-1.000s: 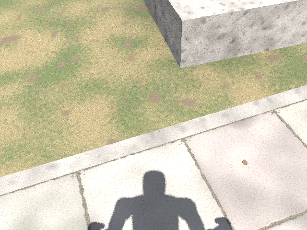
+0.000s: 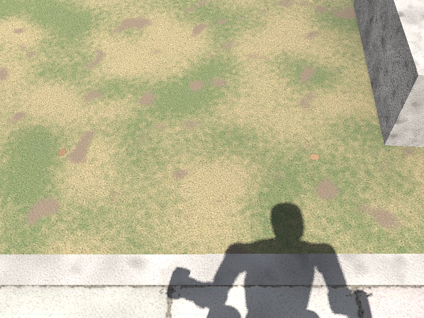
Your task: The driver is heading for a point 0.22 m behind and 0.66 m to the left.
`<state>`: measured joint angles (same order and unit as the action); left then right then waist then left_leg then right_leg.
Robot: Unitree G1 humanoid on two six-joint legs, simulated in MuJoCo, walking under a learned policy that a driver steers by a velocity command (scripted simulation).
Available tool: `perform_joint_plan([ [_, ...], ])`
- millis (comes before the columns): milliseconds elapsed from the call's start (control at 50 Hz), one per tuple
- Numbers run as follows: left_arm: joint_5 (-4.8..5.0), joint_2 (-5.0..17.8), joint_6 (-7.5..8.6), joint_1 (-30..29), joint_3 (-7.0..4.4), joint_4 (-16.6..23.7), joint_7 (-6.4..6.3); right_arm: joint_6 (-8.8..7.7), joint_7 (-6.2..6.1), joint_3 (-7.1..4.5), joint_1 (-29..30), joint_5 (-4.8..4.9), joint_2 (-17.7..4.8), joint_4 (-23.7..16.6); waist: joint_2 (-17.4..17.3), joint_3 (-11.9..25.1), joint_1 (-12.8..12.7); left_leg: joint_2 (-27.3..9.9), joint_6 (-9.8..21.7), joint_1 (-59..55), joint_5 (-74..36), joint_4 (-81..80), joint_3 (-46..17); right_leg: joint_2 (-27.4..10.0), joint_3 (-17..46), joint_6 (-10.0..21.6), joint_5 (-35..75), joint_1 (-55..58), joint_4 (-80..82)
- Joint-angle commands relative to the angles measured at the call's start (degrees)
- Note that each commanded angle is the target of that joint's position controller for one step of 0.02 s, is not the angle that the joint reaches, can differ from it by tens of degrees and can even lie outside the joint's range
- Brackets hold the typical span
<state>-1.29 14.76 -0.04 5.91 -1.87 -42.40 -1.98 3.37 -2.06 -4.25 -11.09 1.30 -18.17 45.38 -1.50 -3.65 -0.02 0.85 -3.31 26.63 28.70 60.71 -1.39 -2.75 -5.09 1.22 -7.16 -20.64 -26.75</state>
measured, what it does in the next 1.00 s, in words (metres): walks ahead, turning left: left foot, then right foot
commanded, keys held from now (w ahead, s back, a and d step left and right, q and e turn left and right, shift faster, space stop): q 0.30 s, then w+q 0.70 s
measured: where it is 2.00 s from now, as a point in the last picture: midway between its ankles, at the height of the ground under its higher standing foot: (65, 283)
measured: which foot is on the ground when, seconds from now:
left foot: up 0.00-0.16, down 0.18-0.66, up 0.68-1.00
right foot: down 0.00-0.18, up 0.20-0.64, down 0.66-1.00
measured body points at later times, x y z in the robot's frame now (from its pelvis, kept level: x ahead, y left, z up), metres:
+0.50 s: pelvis +0.03 +0.05 +0.01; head +0.04 +0.08 +0.46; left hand +0.11 +0.37 -0.10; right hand +0.19 -0.20 -0.08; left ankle +0.00 +0.13 -0.74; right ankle +0.11 -0.10 -0.69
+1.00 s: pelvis +0.19 +0.09 +0.00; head +0.22 +0.11 +0.45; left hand +0.04 +0.33 -0.12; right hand +0.50 -0.01 -0.09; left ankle +0.25 +0.31 -0.68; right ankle +0.15 -0.07 -0.74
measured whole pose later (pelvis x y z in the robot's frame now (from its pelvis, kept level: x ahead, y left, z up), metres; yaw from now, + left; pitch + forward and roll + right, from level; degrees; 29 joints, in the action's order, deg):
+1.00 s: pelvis +0.19 +0.09 +0.00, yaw +34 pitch +2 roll -2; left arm 0.1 15.6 4.6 20.5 -3.6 -49.3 -0.4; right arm -1.7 1.8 -3.8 -8.9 1.3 -16.8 36.6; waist -2.5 -1.8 -5.1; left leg -5.0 -0.3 40.8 2.2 45.9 -2.0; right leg -0.2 -8.3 -0.5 -17.8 3.3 -12.8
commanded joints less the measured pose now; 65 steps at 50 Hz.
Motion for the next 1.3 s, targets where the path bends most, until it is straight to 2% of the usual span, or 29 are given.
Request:
perform_joint_plan([
  [20, 0.01, 8.84, -0.01, -3.26, -2.64, 2.84, -0.78, 0.56, -0.24, -0.97, -3.21, -0.35, -2.69, -3.74, 11.3, 8.14, 0.73, -2.66, -0.78, -3.05, -3.83, -5.41, 1.46, -13.06, 7.69, 10.87, 4.97, 5.42, 11.62],
  [100, 0.93, 11.09, -0.63, -2.09, -3.6, 1.22, -0.99, 0.15, 1.31, -1.05, -1.92, -0.49, -3.35, -5.42, 10.68, 10.45, -0.46, -3.5, 1.38, -7.53, -7.49, -16.09, 3.12, -16.19, 6.77, 11.22, 5.9, 9.2, 10.05],
  [160, 2.22, 10.63, -1.3, -2.65, -3.75, 0.04, -0.71, 0.28, 1.97, -2.12, -6.39, -0.75, -4.37, -3.93, 8.61, 9.44, 2.16, -1.04, 5.42, -15.78, -14.88, -28.54, 5.58, -14.52, 3.04, 6.18, -3.21, 5.32, 4.49],
  [180, 2.21, 8.6, -1.57, -0.36, -3.46, -1.21, -0.32, 0.33, 1.61, -2.89, -7.96, -1.11, -6.2, -3.65, 2.8, 6.93, 2.37, -2.61, 8.15, -19.01, -19.01, -35.51, 0.16, -11.27, -0.49, 1.72, -10.19, 0.03, -3.19],
  [200, -0.04, 4.91, -1.69, 0.7, -2.48, 0.29, 0.25, 0.3, 0.28, -4.42, -8.07, -1.06, -13.18, -5.24, -15.96, 4.7, 0.23, -17.55, 15.46, -23.2, -32.24, -42.06, -22.22, -2.06, -6.92, -5.28, -25.56, -13.99, -21.66],
  [220, 0.33, 6.96, -1.31, -7.69, -3.19, 3.38, -0.42, -1.04, 0.78, -4.22, -7.08, -3.36, -14.59, -6.74, -14.52, 4.31, 3.86, -21.79, 23.1, -15.53, -29.44, -45.7, -30.19, 2.42, 3.73, -5.08, -31.13, -17.55, -32.42],
  [240, 1.23, 8.28, -1.25, -8.24, -3.79, 3.29, -0.76, -2.54, 0.97, -3.72, -4.48, -3.71, -12.78, -6.87, -9.34, 3.88, 2.53, -19.31, 21.5, -15.36, -25.75, -46.0, -25.72, 1.43, 7.09, -4.01, -26.73, -18.22, -36.65],
  [280, 0.87, 8.92, -1.24, -4.38, -4.61, 0.77, -1.5, -3.76, 0.62, -2.78, 0.59, -1.31, -8.99, -7.41, -5.49, 4.6, -0.06, -14.63, 15.72, -17.12, -23.96, -44.12, -19.53, 0.34, 8.74, -3.51, -17.93, -18.6, -37.07],
  [320, 0.64, 8.39, -0.67, -2.34, -4.84, 0.16, -1.23, -3.75, 0.03, -1.84, -0.04, -0.48, -6.5, -7.21, -5.86, 7.48, -0.55, -12.24, 15.1, -18.55, -22.84, -43.93, -17.59, 0.95, 8.52, -4.28, -12.55, -16.74, -38.21],
  [380, 1.85, 7.78, 0.76, -4.86, -4.7, 1.07, 0.05, -4.21, -0.38, -1.73, -3.98, -0.42, -6.19, -6.42, -6.84, 6.19, 1.52, -11.82, 15.64, -23.41, -2.7, -48.45, -21.78, 1.17, 8.71, -4.35, -7.51, -19.91, -28.97],
  [540, 2.4, 6.76, 4.79, -8.12, -3.82, 2.06, 2.58, -4.79, 0.03, -2.6, -5.09, -0.14, -9.18, -6.09, -6.74, 3.28, 3.6, -10.33, 17.07, -18.59, -2.17, -47.66, -24.67, 3.59, 8.58, -4.19, -8.45, -8.55, -6.6],
  [640, 2.91, 8.15, 6.62, 0.28, -4.42, -0.18, 2.61, -4.27, 0.59, -1.68, -2.27, -0.01, -6.7, -7.17, -5.15, 4.25, -1.59, -5.84, 14.07, -8.76, 0.74, -41.13, -26.52, 3.88, 7.31, -1.51, -3.23, 10.74, 4.18],
  [660, 2.6, 9.78, 6.76, 5.88, -5.01, -1.52, 2.19, -4.45, 0.6, -0.89, -1.46, -0.26, -4.02, -7.66, -3.05, 6.16, -4.13, -3.21, 11.69, -2.12, 2.85, -34.01, -23.73, -0.48, 10.64, 0.0, -4.39, 20.16, 4.87],
  [680, 1.33, 13.34, 6.61, 12.5, -5.62, -2.48, 1.59, -4.66, 0.8, 0.39, -2.09, -0.35, 0.73, -8.44, 7.15, 9.9, -5.5, 3.08, 7.73, 7.64, 6.19, -16.3, -14.0, -11.77, 24.17, 4.05, -16.03, 30.41, 8.72],
  [700, 0.22, 17.13, 6.49, 15.31, -6.43, -3.69, 2.23, -5.53, 0.68, -0.07, -1.38, 0.9, -1.67, -11.6, 15.61, 7.2, -4.47, 4.32, 6.87, 20.02, 7.59, -5.86, -9.86, -21.24, 44.69, 11.09, -31.94, 30.3, 15.36],
  [740, 1.73, 10.16, 6.37, 8.75, -4.66, -1.48, 2.01, -5.75, 1.11, -1.54, -2.0, 0.45, -7.26, -9.67, 10.94, 0.03, -2.69, -2.01, 5.54, 24.05, -1.65, 3.1, -9.03, -18.1, 36.75, 9.84, -32.12, 25.02, 16.27],
  [800, 1.1, 7.7, 5.99, 6.58, -3.51, -1.05, 1.51, -5.85, 1.95, -1.38, -0.48, 0.03, -4.72, -9.38, 8.53, -0.85, -2.25, -5.13, 4.35, 21.69, -12.44, 4.23, -6.8, -12.68, 21.05, 6.59, -12.39, 20.4, 17.8],
  [880, 0.74, 8.56, 6.18, 9.21, -3.59, -2.14, 1.48, -5.95, 2.6, -0.46, 2.41, 0.18, -1.81, -11.72, 7.03, 0.08, -3.31, -5.8, 2.32, 20.72, -20.84, -0.81, -3.91, -10.63, 9.65, 7.57, 3.89, 19.26, 18.74],
  [1000, 2.07, 11.59, 5.25, 12.3, -4.09, -3.24, 1.25, -6.13, 4.88, 0.91, 10.64, 0.1, 0.56, -15.64, 5.78, -2.43, -5.34, -5.36, 3.73, 13.07, -28.61, -20.09, 2.29, -11.39, 0.26, 6.73, 10.31, 19.55, 19.07],
  [1060, 2.84, 13.5, 4.32, 12.83, -4.65, -3.61, 1.22, -5.87, 5.66, 0.03, 10.54, 0.15, -1.5, -16.74, 6.6, -0.99, -3.01, -2.44, 7.03, 7.53, -23.34, -24.29, 5.14, -13.03, -2.93, 5.4, 29.24, 24.09, 13.54],
  [1100, 3.03, 15.18, 3.36, 12.96, -5.11, -3.42, 0.78, -5.34, 5.58, -2.07, 2.0, 0.02, -5.44, -15.17, 8.06, 5.51, 2.72, 2.2, 10.28, -5.76, -19.14, -25.58, 7.85, -12.63, -5.43, 4.09, 48.72, 24.56, -0.94],
  [1120, 3.07, 14.49, 3.21, 12.71, -4.72, -2.96, 0.5, -4.93, 4.86, -3.93, -7.89, 0.3, -8.41, -12.55, 6.37, 10.59, 8.07, 3.85, 12.64, -20.76, -22.39, -28.53, 7.08, -10.97, -6.77, 2.4, 47.09, 18.0, -13.54],
  [1140, 1.06, 10.33, 3.61, 14.66, -3.14, -1.72, 0.57, -4.1, 3.48, -5.25, -15.72, 0.7, -12.52, -10.66, -2.33, 16.14, 9.78, -5.01, 15.82, -38.97, -20.54, -28.46, -7.0, -8.07, -6.23, 0.19, 16.87, 2.13, -32.0],
  [1160, 0.16, 3.9, 5.31, 19.21, -0.75, 2.06, 1.48, -5.03, 3.56, -5.2, -12.47, 0.71, -17.45, -12.17, -14.57, 24.52, 2.37, -19.15, 26.97, -52.37, -4.83, -36.87, -42.45, 3.52, 2.24, -2.09, -27.66, -18.61, -50.08],
  [1180, 2.41, 10.41, 7.12, 11.0, -2.1, 2.67, 2.05, -5.83, 3.83, -3.8, -14.06, 0.21, -11.59, -12.81, -6.66, 25.36, 7.75, -19.21, 25.22, -51.34, -1.8, -43.01, -45.16, 2.01, 11.19, -1.22, -25.0, -23.85, -53.96],
  [1200, 3.9, 11.58, 7.97, 6.71, -2.4, 4.58, 2.28, -6.59, 3.95, -2.96, -11.85, -0.24, -9.45, -11.77, -5.17, 16.25, 7.1, -17.52, 22.69, -44.34, -7.32, -43.99, -36.61, -0.06, 10.25, -0.21, -19.19, -27.05, -51.98],
  [1220, 2.97, 10.69, 8.41, 6.38, -2.06, 4.34, 1.9, -6.98, 3.92, -2.53, -8.06, -0.1, -8.49, -12.01, 0.37, 11.37, 4.2, -14.95, 21.13, -35.08, -14.14, -44.13, -30.08, -2.51, 10.12, -0.02, -14.36, -24.29, -47.2],
  [1240, 1.6, 10.69, 8.35, 6.82, -2.35, 3.93, 1.63, -7.03, 3.81, -2.14, -4.27, -0.49, -7.37, -12.63, 1.08, 8.52, 1.68, -12.76, 20.19, -27.56, -20.22, -44.76, -25.28, -3.98, 10.17, -0.58, -11.79, -20.55, -42.75],
  [1300, 0.65, 9.87, 6.38, 9.28, -2.47, 3.44, 1.88, -7.44, 3.17, -1.6, -0.77, -1.07, -6.13, -13.02, -1.07, 6.28, -1.78, -10.17, 20.81, -17.03, -29.01, -48.17, -19.9, -5.07, 9.45, -2.77, -8.41, -14.84, -37.85],
])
